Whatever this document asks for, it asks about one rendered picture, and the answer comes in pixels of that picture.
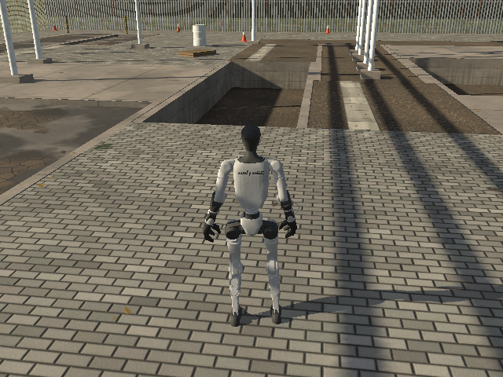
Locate robot left thigh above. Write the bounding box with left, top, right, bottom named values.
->
left=225, top=219, right=243, bottom=276

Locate right robot upper arm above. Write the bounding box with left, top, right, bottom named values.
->
left=267, top=159, right=288, bottom=202

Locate right robot hand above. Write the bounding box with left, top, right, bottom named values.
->
left=279, top=220, right=297, bottom=238

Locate left robot foot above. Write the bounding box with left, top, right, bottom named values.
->
left=230, top=306, right=242, bottom=327

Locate right robot forearm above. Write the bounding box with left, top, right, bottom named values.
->
left=281, top=190, right=296, bottom=222

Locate left robot upper arm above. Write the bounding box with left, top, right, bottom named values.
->
left=214, top=159, right=235, bottom=203

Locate left robot hand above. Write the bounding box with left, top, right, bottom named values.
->
left=203, top=222, right=221, bottom=243

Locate left robot forearm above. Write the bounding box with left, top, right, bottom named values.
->
left=205, top=191, right=222, bottom=225

